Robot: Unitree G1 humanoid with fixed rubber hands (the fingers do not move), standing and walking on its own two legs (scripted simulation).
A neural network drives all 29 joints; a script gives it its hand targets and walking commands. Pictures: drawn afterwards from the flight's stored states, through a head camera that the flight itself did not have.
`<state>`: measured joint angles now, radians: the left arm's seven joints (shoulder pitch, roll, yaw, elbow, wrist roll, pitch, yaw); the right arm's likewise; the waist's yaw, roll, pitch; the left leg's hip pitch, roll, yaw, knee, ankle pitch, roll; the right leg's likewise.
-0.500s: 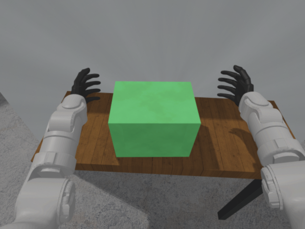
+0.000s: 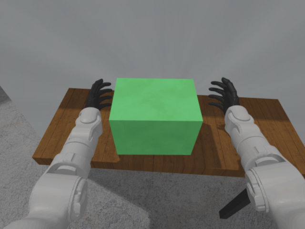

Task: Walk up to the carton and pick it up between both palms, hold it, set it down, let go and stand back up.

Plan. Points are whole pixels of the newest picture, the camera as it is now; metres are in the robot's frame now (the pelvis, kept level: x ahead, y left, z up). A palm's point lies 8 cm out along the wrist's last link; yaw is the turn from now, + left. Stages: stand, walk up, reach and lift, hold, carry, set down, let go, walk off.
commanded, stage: reach and lift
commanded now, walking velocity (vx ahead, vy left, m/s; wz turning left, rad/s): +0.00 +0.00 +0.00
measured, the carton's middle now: (154, 117) +0.45 +0.03 +0.04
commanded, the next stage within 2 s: none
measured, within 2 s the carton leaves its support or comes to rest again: neither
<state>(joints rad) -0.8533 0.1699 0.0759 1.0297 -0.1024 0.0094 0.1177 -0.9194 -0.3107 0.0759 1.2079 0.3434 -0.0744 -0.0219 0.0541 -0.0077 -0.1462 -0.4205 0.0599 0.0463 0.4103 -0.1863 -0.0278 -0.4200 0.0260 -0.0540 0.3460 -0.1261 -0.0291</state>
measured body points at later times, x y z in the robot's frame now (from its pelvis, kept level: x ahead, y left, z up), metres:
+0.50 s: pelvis -0.01 +0.00 +0.00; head +0.04 +0.01 +0.45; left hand +0.43 +0.17 +0.10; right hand +0.46 -0.15 +0.10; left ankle +0.00 +0.13 -0.74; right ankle +0.02 -0.10 -0.74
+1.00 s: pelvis +0.00 +0.00 +0.00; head +0.04 +0.00 +0.45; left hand +0.43 +0.16 +0.10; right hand +0.45 -0.16 +0.10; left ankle +0.00 +0.13 -0.74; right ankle +0.02 -0.10 -0.74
